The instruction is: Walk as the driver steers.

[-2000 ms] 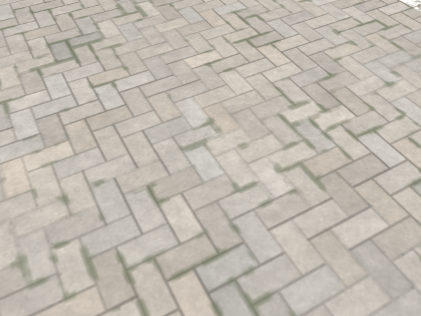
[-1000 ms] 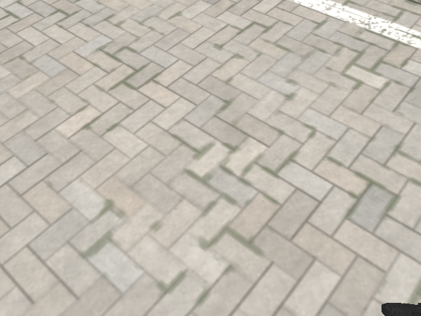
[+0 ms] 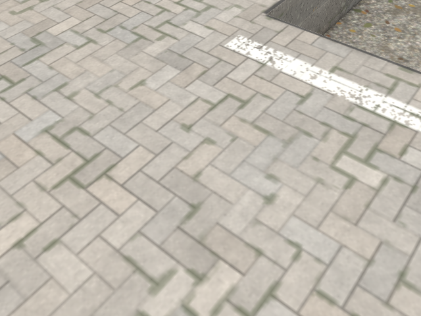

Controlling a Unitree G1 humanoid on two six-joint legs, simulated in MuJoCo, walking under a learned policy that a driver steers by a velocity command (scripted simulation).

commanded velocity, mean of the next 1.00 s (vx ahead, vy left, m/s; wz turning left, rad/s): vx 0.50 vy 0.00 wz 0.57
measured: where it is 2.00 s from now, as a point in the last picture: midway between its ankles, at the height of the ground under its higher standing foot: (85, 204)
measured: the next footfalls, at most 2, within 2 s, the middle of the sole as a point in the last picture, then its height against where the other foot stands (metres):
left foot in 0.22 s outside the picture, level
right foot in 0.70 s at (230, 289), level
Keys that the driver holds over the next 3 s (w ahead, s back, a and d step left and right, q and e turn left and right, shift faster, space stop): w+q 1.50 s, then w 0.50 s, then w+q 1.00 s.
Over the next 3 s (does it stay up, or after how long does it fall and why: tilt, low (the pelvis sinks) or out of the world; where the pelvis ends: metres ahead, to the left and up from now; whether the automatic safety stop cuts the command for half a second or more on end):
stays up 1.11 1.05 0.00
